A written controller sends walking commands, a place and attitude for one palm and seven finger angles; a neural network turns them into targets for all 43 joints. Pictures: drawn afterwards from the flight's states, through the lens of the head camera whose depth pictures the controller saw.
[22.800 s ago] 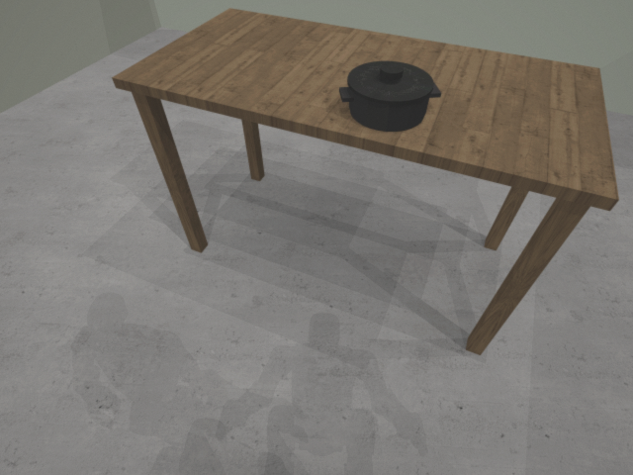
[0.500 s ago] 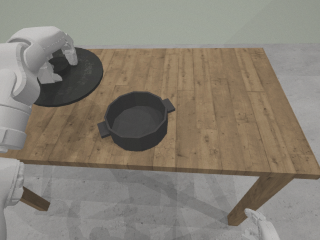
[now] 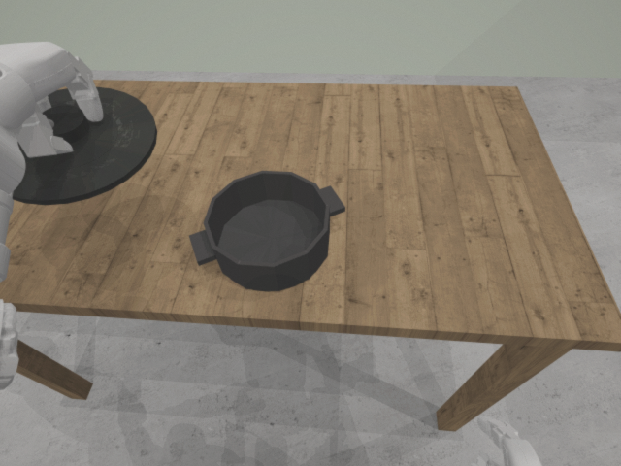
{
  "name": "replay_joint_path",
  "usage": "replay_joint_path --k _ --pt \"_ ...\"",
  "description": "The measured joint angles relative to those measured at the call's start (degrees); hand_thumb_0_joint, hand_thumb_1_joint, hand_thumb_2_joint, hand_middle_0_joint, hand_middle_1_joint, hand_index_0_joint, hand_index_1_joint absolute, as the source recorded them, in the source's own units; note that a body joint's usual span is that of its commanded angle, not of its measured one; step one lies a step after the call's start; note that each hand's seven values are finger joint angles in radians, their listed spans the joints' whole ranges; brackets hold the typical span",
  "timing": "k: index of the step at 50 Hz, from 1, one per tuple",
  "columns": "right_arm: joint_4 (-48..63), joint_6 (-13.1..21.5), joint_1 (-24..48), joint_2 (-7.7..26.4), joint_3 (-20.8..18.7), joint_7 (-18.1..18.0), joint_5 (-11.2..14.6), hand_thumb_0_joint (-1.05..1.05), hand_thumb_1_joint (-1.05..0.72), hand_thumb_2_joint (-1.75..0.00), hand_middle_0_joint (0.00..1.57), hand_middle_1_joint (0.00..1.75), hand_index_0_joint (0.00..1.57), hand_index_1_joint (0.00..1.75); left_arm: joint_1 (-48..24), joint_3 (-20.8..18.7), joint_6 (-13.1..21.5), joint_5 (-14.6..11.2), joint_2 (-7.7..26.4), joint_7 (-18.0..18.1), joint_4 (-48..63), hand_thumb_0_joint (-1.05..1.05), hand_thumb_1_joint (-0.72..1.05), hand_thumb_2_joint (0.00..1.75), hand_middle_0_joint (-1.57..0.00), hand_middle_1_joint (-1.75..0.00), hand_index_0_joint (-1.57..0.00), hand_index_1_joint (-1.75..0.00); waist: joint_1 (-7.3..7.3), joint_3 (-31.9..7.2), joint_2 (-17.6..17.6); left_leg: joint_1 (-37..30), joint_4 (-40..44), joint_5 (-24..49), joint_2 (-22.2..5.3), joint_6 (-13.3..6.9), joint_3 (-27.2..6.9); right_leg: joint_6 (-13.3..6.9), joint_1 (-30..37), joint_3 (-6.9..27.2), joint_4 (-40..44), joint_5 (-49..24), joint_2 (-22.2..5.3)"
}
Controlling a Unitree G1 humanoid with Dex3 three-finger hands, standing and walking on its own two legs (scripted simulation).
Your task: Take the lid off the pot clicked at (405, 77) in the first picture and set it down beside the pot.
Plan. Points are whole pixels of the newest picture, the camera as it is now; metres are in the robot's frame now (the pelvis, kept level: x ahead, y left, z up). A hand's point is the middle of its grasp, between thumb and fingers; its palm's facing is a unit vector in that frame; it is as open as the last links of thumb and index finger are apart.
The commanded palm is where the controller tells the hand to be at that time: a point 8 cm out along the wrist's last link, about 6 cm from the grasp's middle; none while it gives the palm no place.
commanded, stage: move the lid sideways beside the pot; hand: left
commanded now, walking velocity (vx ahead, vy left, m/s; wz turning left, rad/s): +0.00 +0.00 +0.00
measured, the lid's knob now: (63, 124) +0.45 +0.31 +0.21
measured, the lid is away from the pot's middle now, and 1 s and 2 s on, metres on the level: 0.23 0.22 0.23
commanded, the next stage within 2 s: lower the lid onto the table in 0.18 s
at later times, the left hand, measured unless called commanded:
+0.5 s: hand (58, 123) +0.44 +0.30 +0.22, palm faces -0.22 +0.01 -0.98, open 8.1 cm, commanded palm +0.41 +0.30 +0.29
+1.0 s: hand (72, 157) +0.43 +0.30 +0.18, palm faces -0.30 -0.03 -0.95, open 8.1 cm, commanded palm +0.42 +0.30 +0.26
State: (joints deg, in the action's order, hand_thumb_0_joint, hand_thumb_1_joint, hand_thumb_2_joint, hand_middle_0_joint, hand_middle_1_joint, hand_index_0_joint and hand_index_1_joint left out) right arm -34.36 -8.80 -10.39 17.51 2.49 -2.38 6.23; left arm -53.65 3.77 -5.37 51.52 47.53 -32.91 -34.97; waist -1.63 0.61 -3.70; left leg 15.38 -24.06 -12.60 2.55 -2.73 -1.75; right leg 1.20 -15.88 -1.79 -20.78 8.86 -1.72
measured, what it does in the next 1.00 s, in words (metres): stands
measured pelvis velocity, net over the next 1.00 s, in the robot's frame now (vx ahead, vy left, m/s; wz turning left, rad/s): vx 0.00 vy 0.00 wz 0.00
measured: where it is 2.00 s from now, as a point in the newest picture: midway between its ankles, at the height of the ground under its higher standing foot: outside the picture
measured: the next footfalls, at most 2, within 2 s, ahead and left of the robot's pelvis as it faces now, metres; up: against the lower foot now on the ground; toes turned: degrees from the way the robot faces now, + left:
none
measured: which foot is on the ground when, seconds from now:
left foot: down 0.00-1.00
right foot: down 0.00-1.00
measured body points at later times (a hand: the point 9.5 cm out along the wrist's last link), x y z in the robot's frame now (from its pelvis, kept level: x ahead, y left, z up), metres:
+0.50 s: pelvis +0.01 +0.01 +0.00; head +0.06 -0.01 +0.45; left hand +0.45 +0.29 +0.28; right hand +0.15 -0.24 -0.12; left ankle -0.01 +0.09 -0.74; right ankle +0.02 -0.14 -0.74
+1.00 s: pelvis +0.00 +0.00 +0.00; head +0.05 -0.02 +0.45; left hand +0.44 +0.29 +0.24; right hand +0.13 -0.26 -0.12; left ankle -0.01 +0.09 -0.74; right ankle +0.02 -0.14 -0.74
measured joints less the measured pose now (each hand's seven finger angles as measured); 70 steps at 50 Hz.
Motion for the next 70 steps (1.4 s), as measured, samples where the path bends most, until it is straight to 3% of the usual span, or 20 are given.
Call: replay_joint_path --k 13,18,22,36,70 --pt "-0.6 0.0 -1.5 -0.1 -0.5 0.3 -0.3 0.01 -0.91 -0.9 0.2 0.3 0.2 0.3 0.2 -1.6 1.7 0.5 1.5 0.2 0.2 0.0 0.07 0.95 -0.69 -0.85 -0.71 -0.86 -0.53 -0.2 0.1 0.2 0.6 -0.2 0.3 -0.5 0.0 0.2 0.2 0.0 1.4 -0.2 -0.2" --pt "-0.5 0.1 -1.2 0.0 -0.6 0.9 -0.5 0.01 -0.91 -0.9 0.2 0.3 0.2 0.3 1.3 -2.3 1.2 -0.1 0.5 0.3 2.3 0.0 0.08 0.95 -0.69 -0.85 -0.71 -0.86 -0.39 -0.4 -0.2 0.2 0.8 -0.2 0.5 -0.7 0.1 0.4 0.2 0.1 1.5 -0.1 -0.5" --pt "0.1 0.0 -0.7 -0.2 -0.6 1.3 -0.3 0.01 -0.91 -0.9 0.2 0.3 0.2 0.3 1.6 -0.7 -1.0 0.1 -0.4 0.1 3.0 0.0 0.08 0.95 -0.69 -0.85 -0.71 -0.86 -0.14 -0.4 -0.4 0.1 0.8 -0.2 0.7 -0.8 0.1 0.4 0.1 0.1 1.3 0.0 -0.7" --pt "1.1 0.7 0.7 -0.8 0.1 1.1 -0.5 0.01 -0.91 -0.9 0.21 0.3 0.2 0.3 4.1 0.6 -1.1 -0.3 -2.4 0.6 3.6 0.0 0.08 0.96 -0.69 -0.85 -0.71 -0.86 0.25 -0.2 -0.2 -0.1 0.4 -0.2 0.5 -0.4 -0.2 0.3 0.4 -0.2 0.7 0.2 -0.5" --pt "-1.0 -0.3 -2.3 0.1 -1.2 0.0 -0.6 0.01 -0.91 -0.9 0.21 0.3 0.2 0.3 8.6 -3.5 6.5 -0.4 -1.3 3.3 -4.2 0.0 0.08 0.95 -0.68 -0.85 -0.7 -0.86 -1.86 0.1 0.5 0.5 -0.8 -1.2 -0.4 -0.2 0.1 0.2 0.2 0.1 0.8 0.2 0.4"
